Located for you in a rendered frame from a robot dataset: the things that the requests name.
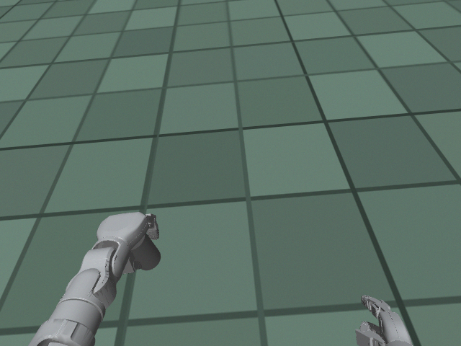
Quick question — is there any can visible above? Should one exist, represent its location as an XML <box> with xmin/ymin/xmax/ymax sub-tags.
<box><xmin>131</xmin><ymin>233</ymin><xmax>161</xmax><ymax>270</ymax></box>

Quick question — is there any left robot hand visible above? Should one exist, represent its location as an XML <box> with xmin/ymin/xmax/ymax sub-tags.
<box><xmin>97</xmin><ymin>212</ymin><xmax>159</xmax><ymax>274</ymax></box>

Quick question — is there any left robot arm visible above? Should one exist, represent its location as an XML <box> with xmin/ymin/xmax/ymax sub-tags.
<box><xmin>28</xmin><ymin>236</ymin><xmax>130</xmax><ymax>346</ymax></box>

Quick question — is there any right robot hand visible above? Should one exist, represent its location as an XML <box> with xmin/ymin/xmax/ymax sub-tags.
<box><xmin>355</xmin><ymin>295</ymin><xmax>412</xmax><ymax>346</ymax></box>

